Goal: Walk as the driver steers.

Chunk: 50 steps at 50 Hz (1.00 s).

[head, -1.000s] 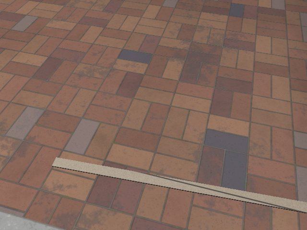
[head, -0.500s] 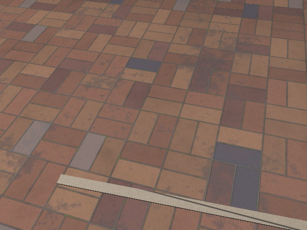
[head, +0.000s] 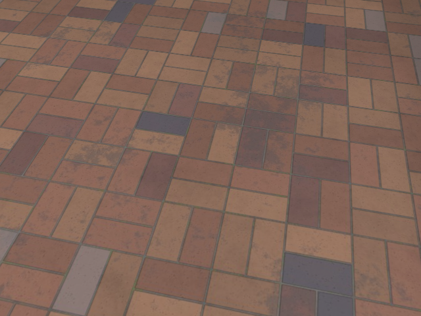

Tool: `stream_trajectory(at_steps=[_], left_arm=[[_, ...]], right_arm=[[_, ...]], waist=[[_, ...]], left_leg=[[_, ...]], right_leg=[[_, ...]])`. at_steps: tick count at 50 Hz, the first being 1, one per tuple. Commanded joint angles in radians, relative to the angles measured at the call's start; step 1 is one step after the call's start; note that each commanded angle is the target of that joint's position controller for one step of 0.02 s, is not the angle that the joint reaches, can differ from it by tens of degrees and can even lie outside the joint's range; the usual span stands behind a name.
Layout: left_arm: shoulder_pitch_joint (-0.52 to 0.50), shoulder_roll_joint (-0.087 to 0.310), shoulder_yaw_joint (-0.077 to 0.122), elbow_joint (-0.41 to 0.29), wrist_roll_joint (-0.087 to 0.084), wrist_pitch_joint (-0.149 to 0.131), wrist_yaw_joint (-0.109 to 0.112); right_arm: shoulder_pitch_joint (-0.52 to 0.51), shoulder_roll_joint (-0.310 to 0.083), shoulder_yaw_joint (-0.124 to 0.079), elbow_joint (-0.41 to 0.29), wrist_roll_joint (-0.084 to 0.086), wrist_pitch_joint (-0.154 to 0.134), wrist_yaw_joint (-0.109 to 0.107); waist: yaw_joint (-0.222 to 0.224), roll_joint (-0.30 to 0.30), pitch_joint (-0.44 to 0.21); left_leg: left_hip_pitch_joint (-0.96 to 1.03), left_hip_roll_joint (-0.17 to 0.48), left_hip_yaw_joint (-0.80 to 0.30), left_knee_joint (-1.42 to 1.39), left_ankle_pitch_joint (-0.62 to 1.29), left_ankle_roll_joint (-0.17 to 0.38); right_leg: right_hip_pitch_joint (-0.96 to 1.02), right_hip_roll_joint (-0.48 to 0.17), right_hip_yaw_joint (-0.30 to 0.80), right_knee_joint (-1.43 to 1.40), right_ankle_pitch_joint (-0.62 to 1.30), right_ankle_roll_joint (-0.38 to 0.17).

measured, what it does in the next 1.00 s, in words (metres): walks ahead: right foot, then left foot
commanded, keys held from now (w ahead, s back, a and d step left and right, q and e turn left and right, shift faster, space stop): w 0.66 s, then w+e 0.10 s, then no key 0.24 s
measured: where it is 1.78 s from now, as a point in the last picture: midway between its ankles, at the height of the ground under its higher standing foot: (223, 277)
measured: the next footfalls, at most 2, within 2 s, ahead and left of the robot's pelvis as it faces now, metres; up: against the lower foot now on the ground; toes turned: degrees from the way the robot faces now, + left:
right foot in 0.28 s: +0.36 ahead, -0.16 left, +0.00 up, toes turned -2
left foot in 0.82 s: +0.67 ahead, +0.08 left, +0.00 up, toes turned +0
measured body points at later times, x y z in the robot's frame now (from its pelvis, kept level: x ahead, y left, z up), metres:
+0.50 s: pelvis +0.29 -0.07 +0.00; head +0.32 -0.09 +0.45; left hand +0.36 +0.20 -0.12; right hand +0.39 -0.35 -0.13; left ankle +0.29 +0.09 -0.66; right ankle +0.32 -0.15 -0.74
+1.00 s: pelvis +0.55 -0.01 -0.01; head +0.59 +0.01 +0.44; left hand +0.61 +0.27 -0.15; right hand +0.66 -0.28 -0.12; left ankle +0.62 +0.08 -0.74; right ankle +0.48 -0.15 -0.67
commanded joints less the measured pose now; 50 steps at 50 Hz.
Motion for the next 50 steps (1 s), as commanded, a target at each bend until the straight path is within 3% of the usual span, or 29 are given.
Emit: stream_trajectory(at_steps=[1, 5, 10, 12, 13, 14, 15, 16, 17, 18, 19, 20, 22, 24, 26, 31, 34, 36, 39, 40, 41, 42, 43, 44, 45, 46, 47, 49, 50], left_arm=[[0.009, 0.048, 0.01, -0.056, 0.014, 0.003, 0.001], [-0.148, 0.02, -0.004, -0.101, 0.009, -0.014, -0.015], [-0.255, 0.046, -0.005, -0.159, -0.002, -0.022, -0.042], [-0.218, 0.073, 0.004, -0.161, -0.004, -0.026, -0.05], [-0.143, 0.097, 0.017, -0.145, -0.004, -0.028, -0.049], [0.016, 0.141, 0.042, -0.096, -0.002, -0.027, -0.043], [0.204, 0.217, 0.065, -0.058, 0.009, -0.024, -0.033], [0.263, 0.281, 0.08, -0.029, 0.009, -0.015, -0.039], [0.251, 0.173, 0.049, -0.042, 0.004, -0.018, -0.041], [0.166, 0.136, 0.036, -0.058, 0.006, -0.022, -0.038], [0.085, 0.119, 0.03, -0.077, 0.012, -0.024, -0.037], [0.039, 0.097, 0.025, -0.083, 0.019, -0.027, -0.039], [0.015, 0.066, 0.017, -0.08, 0.027, -0.033, -0.042], [0.033, 0.083, 0.022, -0.064, 0.018, -0.04, -0.04], [0.06, 0.107, 0.029, -0.048, 0.016, -0.038, -0.03], [0.126, 0.12, 0.03, -0.015, 0.007, -0.024, -0.01], [0.195, 0.125, 0.033, 0.019, -0.001, -0.014, -0.008], [0.221, 0.127, 0.036, 0.036, -0.006, -0.001, -0.004], [0.19, 0.15, 0.047, 0.033, -0.006, 0.016, 0.006], [0.166, 0.155, 0.049, 0.026, -0.003, 0.022, 0.009], [0.168, 0.132, 0.041, 0.02, 0.003, 0.027, 0.011], [0.179, 0.087, 0.022, -0.011, 0.024, 0.027, 0.014], [0.37, -0.053, -0.017, 0.017, 0.024, 0.015, 0.004], [0.346, 0.055, 0.008, 0.042, 0.003, 0.005, 0.005], [0.243, 0.106, 0.025, 0.014, -0.022, 0.003, 0.008], [0.183, 0.1, 0.024, 0.0, -0.018, 0.009, 0.016], [0.155, 0.094, 0.029, -0.004, -0.003, 0.019, 0.024], [0.186, 0.046, 0.026, 0.001, 0.006, 0.051, 0.029], [0.195, 0.017, 0.02, 0.001, 0.007, 0.062, 0.031]], right_arm=[[-0.055, -0.141, -0.026, -0.055, 0.001, -0.021, -0.018], [0.023, -0.17, -0.029, -0.022, 0.014, -0.011, -0.034], [0.103, -0.182, -0.035, 0.026, 0.024, 0.017, -0.039], [0.093, -0.196, -0.04, 0.028, 0.023, 0.031, -0.042], [0.072, -0.202, -0.041, 0.024, 0.021, 0.038, -0.042], [0.067, -0.181, -0.032, 0.019, 0.015, 0.045, -0.043], [0.086, -0.139, -0.011, -0.007, -0.005, 0.044, -0.045], [0.216, -0.003, 0.026, -0.007, -0.001, 0.022, -0.032], [0.154, -0.11, 0.005, 0.004, 0.023, -0.001, -0.029], [0.059, -0.167, -0.011, -0.027, 0.049, -0.017, -0.025], [0.006, -0.163, -0.01, -0.038, 0.046, -0.022, -0.031], [-0.021, -0.155, -0.014, -0.041, 0.029, -0.02, -0.036], [0.009, -0.12, -0.015, -0.031, 0.021, 0.002, -0.036], [0.004, -0.091, -0.011, -0.033, 0.017, 0.021, -0.037], [-0.064, -0.09, -0.01, -0.058, 0.007, 0.028, -0.04], [-0.232, -0.064, 0.0, -0.103, 0.008, 0.016, -0.027], [-0.33, -0.064, 0.005, -0.132, 0.015, 0.009, -0.016], [-0.373, -0.075, 0.004, -0.157, 0.017, 0.0, -0.005], [-0.323, -0.117, -0.011, -0.151, 0.013, -0.014, 0.005], [-0.242, -0.138, -0.023, -0.127, 0.004, -0.018, 0.002], [-0.105, -0.182, -0.044, -0.083, -0.006, -0.021, -0.003], [0.041, -0.246, -0.058, -0.054, -0.031, -0.023, -0.01], [0.075, -0.295, -0.066, -0.03, -0.024, -0.007, -0.007], [0.086, -0.207, -0.046, -0.038, -0.004, 0.001, -0.002], [0.002, -0.166, -0.032, -0.048, 0.002, 0.001, -0.004], [-0.084, -0.138, -0.022, -0.058, -0.002, 0.0, -0.007], [-0.135, -0.108, -0.012, -0.058, -0.006, -0.001, -0.008], [-0.188, -0.071, 0.001, -0.04, -0.028, -0.005, -0.006], [-0.206, -0.076, 0.002, -0.031, -0.033, -0.006, -0.005]], waist=[[0.04, 0.085, 0.034], [-0.018, 0.075, 0.044], [-0.036, 0.083, 0.051], [-0.002, 0.105, 0.021], [0.045, 0.117, -0.026], [0.118, 0.105, -0.125], [0.175, 0.006, -0.286], [0.103, -0.267, -0.4], [0.143, -0.164, -0.375], [0.131, -0.115, -0.232], [0.101, -0.035, -0.155], [0.076, -0.003, -0.097], [0.029, -0.028, -0.083], [0.016, -0.021, -0.057], [0.025, -0.003, -0.024], [0.074, -0.011, 0.018], [0.108, -0.006, 0.043], [0.106, -0.009, 0.056], [0.052, -0.035, 0.024], [0.006, -0.047, -0.028], [-0.05, -0.036, -0.128], [-0.086, 0.066, -0.288], [-0.011, 0.347, -0.443], [-0.057, 0.238, -0.471], [-0.046, 0.195, -0.311], [-0.016, 0.124, -0.225], [0.008, 0.101, -0.165], [0.069, 0.137, -0.146], [0.085, 0.145, -0.142]], left_leg=[[-0.066, 0.279, -0.21, -0.216, 0.07, 0.174], [-0.043, 0.244, -0.126, -0.21, 0.099, 0.133], [0.163, 0.325, -0.147, -0.121, 0.149, 0.114], [0.22, 0.345, -0.153, -0.051, 0.277, 0.094], [0.224, 0.327, -0.134, 0.042, 0.441, 0.078], [0.177, 0.273, -0.093, 0.231, 0.542, 0.052], [-0.016, 0.211, -0.046, 0.542, 0.322, 0.017], [-0.428, 0.016, -0.052, 0.879, -0.329, -0.05], [-0.541, 0.049, -0.196, 1.0, -0.443, -0.033], [-0.605, 0.1, -0.185, 1.017, -0.359, -0.014], [-0.577, 0.155, -0.152, 0.977, -0.264, -0.014], [-0.543, 0.187, -0.144, 0.919, -0.203, -0.02], [-0.446, 0.221, -0.148, 0.855, -0.143, -0.03], [-0.45, 0.232, -0.134, 0.794, -0.117, -0.048], [-0.512, 0.238, -0.128, 0.696, -0.037, -0.071], [-0.491, 0.199, -0.084, 0.386, 0.218, -0.085], [-0.477, 0.174, -0.073, 0.288, 0.243, -0.08], [-0.497, 0.164, -0.091, 0.239, 0.2, -0.067], [-0.405, 0.136, -0.092, 0.185, 0.119, -0.041], [-0.284, 0.103, -0.06, 0.162, 0.126, -0.023], [-0.079, 0.102, -0.048, 0.152, 0.233, 0.006], [0.221, 0.27, -0.205, 0.231, 0.531, 0.063], [0.572, 0.519, -0.568, 0.219, 0.666, 0.252], [0.515, 0.488, -0.618, 0.156, 0.59, 0.243], [0.385, 0.451, -0.462, 0.138, 0.595, 0.204], [0.249, 0.406, -0.366, 0.113, 0.615, 0.176], [0.124, 0.382, -0.308, 0.082, 0.627, 0.167], [-0.053, 0.336, -0.223, 0.023, 0.623, 0.158], [-0.1, 0.323, -0.187, 0.007, 0.638, 0.164]], right_leg=[[-0.053, -0.041, 0.022, -0.145, 0.161, 0.029], [0.016, 0.016, -0.034, -0.415, 0.361, 0.034], [-0.027, 0.04, -0.016, -0.535, 0.275, -0.003], [0.037, 0.061, -0.031, -0.555, 0.186, -0.03], [0.148, 0.092, -0.061, -0.571, 0.159, -0.05], [0.364, 0.116, -0.082, -0.58, 0.166, -0.081], [0.675, -0.048, 0.1, -0.541, 0.186, -0.145], [1.002, -0.254, 0.584, -0.66, -0.06, -0.3], [0.988, -0.243, 0.672, -0.752, -0.169, -0.272], [0.869, -0.216, 0.525, -0.767, -0.12, -0.231], [0.73, -0.182, 0.41, -0.788, 0.006, -0.214], [0.616, -0.152, 0.33, -0.816, 0.112, -0.21], [0.513, -0.106, 0.235, -0.87, 0.194, -0.203], [0.47, -0.099, 0.176, -0.909, 0.248, -0.217], [0.469, -0.098, 0.137, -0.938, 0.278, -0.224], [0.477, -0.044, 0.023, -0.962, 0.265, -0.18], [0.532, -0.065, 0.027, -0.944, 0.249, -0.178], [0.602, -0.097, 0.057, -0.902, 0.274, -0.175], [0.665, -0.12, 0.086, -0.802, 0.417, -0.144], [0.666, -0.092, 0.064, -0.702, 0.592, -0.12], [0.625, -0.029, 0.026, -0.533, 0.663, -0.08], [0.44, 0.047, -0.016, -0.258, 0.395, -0.032], [0.076, 0.216, -0.021, 0.101, -0.381, 0.039], [0.038, 0.198, 0.126, 0.214, -0.452, 0.04], [-0.028, 0.158, 0.11, 0.232, -0.404, 0.034], [-0.019, 0.11, 0.07, 0.184, -0.336, 0.04], [0.021, 0.079, 0.059, 0.127, -0.281, 0.047], [0.191, 0.042, 0.051, 0.013, -0.212, 0.054], [0.237, 0.042, 0.036, -0.063, -0.195, 0.06]])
